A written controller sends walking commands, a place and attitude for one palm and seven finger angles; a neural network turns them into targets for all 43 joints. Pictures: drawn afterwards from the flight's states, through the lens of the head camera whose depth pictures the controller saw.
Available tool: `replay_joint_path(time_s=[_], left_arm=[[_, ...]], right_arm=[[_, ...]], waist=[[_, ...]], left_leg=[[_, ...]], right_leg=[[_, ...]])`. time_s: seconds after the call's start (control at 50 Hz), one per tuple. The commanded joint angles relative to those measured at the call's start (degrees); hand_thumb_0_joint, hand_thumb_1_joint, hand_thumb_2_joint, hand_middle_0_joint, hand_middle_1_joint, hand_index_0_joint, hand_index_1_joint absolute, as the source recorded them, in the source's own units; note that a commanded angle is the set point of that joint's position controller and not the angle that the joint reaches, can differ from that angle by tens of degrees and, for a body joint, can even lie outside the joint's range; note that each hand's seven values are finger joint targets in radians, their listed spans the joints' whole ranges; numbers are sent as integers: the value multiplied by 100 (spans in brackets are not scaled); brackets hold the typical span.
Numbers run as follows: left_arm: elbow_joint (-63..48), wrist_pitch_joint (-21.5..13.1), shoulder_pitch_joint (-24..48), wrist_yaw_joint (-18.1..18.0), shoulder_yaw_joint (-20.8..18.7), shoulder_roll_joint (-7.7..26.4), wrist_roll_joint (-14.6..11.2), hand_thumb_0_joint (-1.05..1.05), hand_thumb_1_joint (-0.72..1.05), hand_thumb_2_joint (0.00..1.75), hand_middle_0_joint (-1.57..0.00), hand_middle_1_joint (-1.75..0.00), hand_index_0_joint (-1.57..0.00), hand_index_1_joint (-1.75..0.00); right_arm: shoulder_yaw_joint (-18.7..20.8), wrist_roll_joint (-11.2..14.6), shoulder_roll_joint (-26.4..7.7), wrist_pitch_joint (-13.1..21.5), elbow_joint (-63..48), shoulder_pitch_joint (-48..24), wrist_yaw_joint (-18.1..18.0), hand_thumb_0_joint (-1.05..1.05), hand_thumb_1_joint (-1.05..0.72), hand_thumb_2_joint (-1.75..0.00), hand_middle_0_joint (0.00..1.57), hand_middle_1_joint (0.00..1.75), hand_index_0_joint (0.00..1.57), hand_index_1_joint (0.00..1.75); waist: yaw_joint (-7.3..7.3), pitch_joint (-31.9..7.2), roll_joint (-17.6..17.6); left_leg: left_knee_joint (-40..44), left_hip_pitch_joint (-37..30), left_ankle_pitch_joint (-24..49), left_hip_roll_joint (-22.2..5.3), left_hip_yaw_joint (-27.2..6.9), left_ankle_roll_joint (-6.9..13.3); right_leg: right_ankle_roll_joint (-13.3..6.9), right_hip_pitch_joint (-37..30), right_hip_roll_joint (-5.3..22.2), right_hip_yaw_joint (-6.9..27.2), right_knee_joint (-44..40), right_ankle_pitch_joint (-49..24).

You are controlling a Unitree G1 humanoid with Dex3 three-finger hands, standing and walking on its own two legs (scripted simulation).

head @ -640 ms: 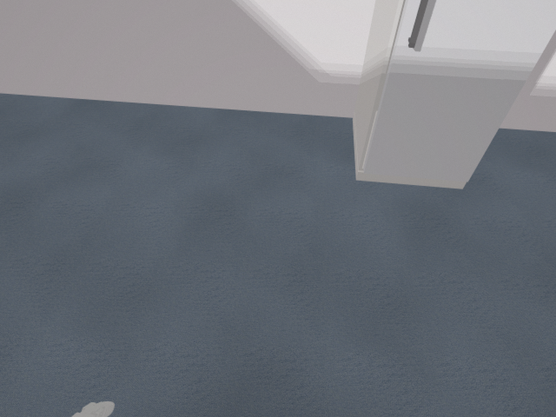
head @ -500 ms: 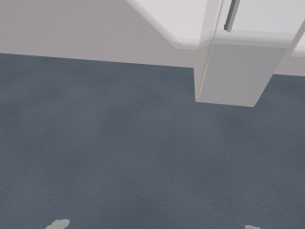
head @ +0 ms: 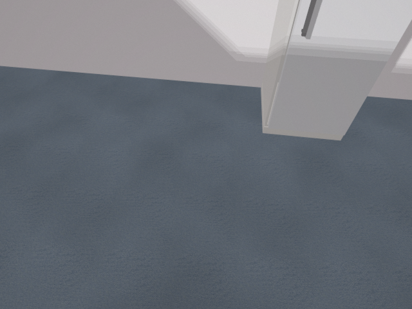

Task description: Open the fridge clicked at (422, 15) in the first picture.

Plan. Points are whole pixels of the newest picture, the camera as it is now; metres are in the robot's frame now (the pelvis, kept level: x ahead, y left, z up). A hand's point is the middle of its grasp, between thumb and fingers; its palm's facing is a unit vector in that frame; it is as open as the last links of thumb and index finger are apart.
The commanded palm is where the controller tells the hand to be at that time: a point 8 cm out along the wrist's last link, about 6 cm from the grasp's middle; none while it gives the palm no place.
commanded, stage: stand and wait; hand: left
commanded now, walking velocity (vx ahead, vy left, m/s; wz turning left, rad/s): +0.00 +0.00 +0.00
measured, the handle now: out of the picture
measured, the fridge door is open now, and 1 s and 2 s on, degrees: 0 0 0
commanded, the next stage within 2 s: look at it before walking up in 0.18 s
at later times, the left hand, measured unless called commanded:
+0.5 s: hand out of the picture +0.07 +0.25 -0.15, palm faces -0.04 -0.94 -0.33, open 7.3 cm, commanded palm none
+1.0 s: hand out of the picture +0.08 +0.25 -0.15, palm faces -0.04 -0.94 -0.34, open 7.3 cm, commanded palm none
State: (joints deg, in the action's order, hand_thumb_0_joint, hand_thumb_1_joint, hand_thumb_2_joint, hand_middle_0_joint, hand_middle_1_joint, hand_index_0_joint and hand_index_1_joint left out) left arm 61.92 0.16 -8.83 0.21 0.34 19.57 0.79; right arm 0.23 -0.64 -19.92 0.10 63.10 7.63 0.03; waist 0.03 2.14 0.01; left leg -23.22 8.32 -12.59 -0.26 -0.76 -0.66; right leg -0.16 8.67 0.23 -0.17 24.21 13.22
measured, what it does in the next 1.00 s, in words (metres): stands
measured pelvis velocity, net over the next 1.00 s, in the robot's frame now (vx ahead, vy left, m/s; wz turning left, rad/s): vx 0.01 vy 0.00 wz -0.02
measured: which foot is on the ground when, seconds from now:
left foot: down 0.00-1.00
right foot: down 0.00-1.00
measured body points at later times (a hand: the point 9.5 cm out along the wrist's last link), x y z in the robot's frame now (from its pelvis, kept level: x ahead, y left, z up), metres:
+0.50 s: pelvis +0.00 +0.00 +0.00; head +0.00 +0.00 +0.45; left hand +0.07 +0.30 -0.13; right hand +0.07 -0.29 -0.13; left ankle +0.00 +0.13 -0.74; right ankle +0.00 -0.12 -0.74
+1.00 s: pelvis +0.01 +0.00 +0.00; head +0.01 +0.00 +0.45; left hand +0.08 +0.30 -0.13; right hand +0.09 -0.30 -0.13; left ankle +0.00 +0.13 -0.74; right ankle +0.00 -0.12 -0.74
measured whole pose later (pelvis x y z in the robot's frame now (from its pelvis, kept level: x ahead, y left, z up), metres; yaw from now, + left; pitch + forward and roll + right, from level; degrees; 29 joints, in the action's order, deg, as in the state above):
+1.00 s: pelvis +0.01 +0.00 +0.00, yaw -1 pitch -1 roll +0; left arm 61.8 0.4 -7.8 0.1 0.2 19.3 1.0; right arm 0.2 -0.6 -19.6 0.3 63.0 5.4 -0.2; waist -0.6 2.2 -0.1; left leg -21.6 7.9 -12.2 -0.6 0.2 -0.7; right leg -0.1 8.8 -0.1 0.8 22.8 12.5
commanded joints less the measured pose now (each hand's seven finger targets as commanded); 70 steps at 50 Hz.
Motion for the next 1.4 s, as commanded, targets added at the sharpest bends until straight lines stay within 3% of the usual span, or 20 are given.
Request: replay_joint_path(time_s=[0.0,0.38,0.72,0.9,0.92,0.98,1.04,1.12,1.16,1.2,1.22,1.24,1.26,1.28,1.3,1.32,1.34,1.36,1.38], left_arm=[[-389,-161,337,-80,-234,1200,-32,0,90,90,-20,-30,-20,-30],[-363,-160,372,-68,-233,1178,-11,0,90,90,-20,-30,-20,-30],[-322,-177,315,-77,-224,1183,-19,0,90,90,-20,-30,-20,-30],[-337,-159,367,-70,-236,1208,-9,0,90,90,-20,-30,-20,-30],[-363,-126,348,-68,-237,1145,-8,0,90,90,-20,-30,-20,-30],[-430,60,5,-105,-177,563,-7,0,90,90,-20,-30,-20,-30],[-671,146,-151,-92,-272,586,16,0,90,90,-20,-30,-20,-30],[-989,207,-247,-38,-353,496,36,0,90,90,-20,-30,-20,-30],[-1112,225,-304,-12,-391,401,38,0,90,90,-20,-30,-20,-30],[-1159,243,-532,28,-422,219,32,0,90,90,-20,-30,-20,-30],[-1192,248,-605,44,-449,175,45,0,90,90,-20,-30,-20,-30],[-1174,234,-813,53,-480,152,45,0,90,90,-20,-30,-20,-30],[-1135,185,-1084,54,-534,267,70,0,90,90,-20,-30,-20,-30],[-1160,90,-1275,-4,-646,811,154,0,90,90,-20,-30,-20,-30],[-1183,65,-1507,-67,-648,911,54,0,90,90,-20,-30,-20,-30],[-1243,83,-1197,-98,-634,800,34,0,90,90,-20,-30,-20,-30],[-1302,71,-871,-96,-619,687,30,0,90,90,-20,-30,-20,-30],[-1394,44,-606,-79,-580,554,38,0,90,90,-20,-30,-20,-30],[-1416,4,-542,-67,-573,473,42,0,90,90,-20,-30,-20,-30]], right_arm=[[190,9,-1111,170,-390,-383,-75,0,-90,-90,20,30,20,30],[190,9,-1121,176,-332,-331,-58,0,-90,-90,20,30,20,30],[175,23,-1152,194,-308,-401,-74,0,-90,-90,20,30,20,30],[180,17,-1169,181,-315,-444,-83,0,-90,-90,20,30,20,30],[184,10,-1104,170,-332,-391,-94,0,-90,-90,20,30,20,30],[120,3,-453,44,-380,17,-137,0,-90,-90,20,30,20,30],[235,-2,-527,-28,-622,153,-185,0,-90,-90,20,30,20,30],[370,-16,-564,-69,-954,63,-204,0,-90,-90,20,30,20,30],[430,-22,-582,-68,-1073,37,-202,0,-90,-90,20,30,20,30],[481,-26,-617,-42,-1193,-201,-180,0,-90,-90,20,30,20,30],[499,-33,-599,-34,-1256,-248,-165,0,-90,-90,20,30,20,30],[516,-34,-598,-41,-1329,-370,-160,0,-90,-90,20,30,20,30],[514,-38,-508,-75,-1404,-433,-158,0,-90,-90,20,30,20,30],[435,-6,-33,-117,-1509,-237,-122,0,-90,-90,20,30,20,30],[398,-19,-61,-155,-1670,-557,-127,0,-90,-90,20,30,20,30],[422,-13,-132,-175,-1625,-610,-109,0,-90,-90,20,30,20,30],[433,-32,-182,-138,-1543,-405,-70,0,-90,-90,20,30,20,30],[447,-70,-177,-108,-1464,-179,-29,0,-90,-90,20,30,20,30],[445,-85,-124,-97,-1393,-53,-10,0,-90,-90,20,30,20,30]], waist=[[-25,-296,43],[-11,-225,43],[-12,-462,-4],[-17,-306,2],[-5,-329,0],[25,-389,121],[47,-464,31],[13,-387,-227],[-4,-365,-527],[-175,-367,-988],[-205,-312,-1014],[-343,-325,-911],[-487,-257,-271],[-473,-405,1746],[-694,-270,2065],[-491,80,1324],[-272,95,876],[-111,-87,640],[-58,-226,688]], left_leg=[[408,60,600,-590,-487,224],[518,83,460,-600,-550,219],[493,-175,982,-652,-510,218],[530,-187,867,-662,-457,202],[435,-248,912,-684,-375,193],[36,-228,1104,-727,-59,80],[-283,-174,1161,-830,59,111],[-391,35,725,-1096,-22,261],[-286,265,521,-1371,-167,402],[-167,537,765,-1809,-354,679],[-256,806,896,-1921,-270,752],[-628,1015,939,-1879,-101,683],[-1612,1490,582,-1486,283,369],[-3361,2473,-1460,-438,998,-190],[-4165,2652,-2309,-74,149,-222],[-4499,2782,-1805,-227,-275,-177],[-4449,2791,-1362,-400,-284,-181],[-4242,2547,-1030,-450,-185,-213],[-4059,2354,-876,-426,-61,-247]], right_leg=[[-185,51,680,640,-543,-450],[-161,173,660,663,-651,-164],[-158,-58,685,605,-562,-905],[-160,44,647,665,-601,-867],[-163,128,635,686,-519,-1016],[-100,327,593,770,-97,-1583],[-146,578,497,865,360,-1886],[-115,1105,241,847,990,-1462],[-66,1224,65,675,1549,-1004],[37,1177,-78,264,2236,463],[74,962,-31,72,2320,952],[47,695,74,92,2015,831],[-53,242,245,454,1181,-192],[-530,-120,1468,2668,-121,-513],[-788,431,1794,4047,-1209,-16],[-882,705,1699,4098,-1529,1357],[-927,641,1521,3778,-1416,1877],[-941,623,1265,3214,-1266,1930],[-926,621,1108,2911,-1230,1844]])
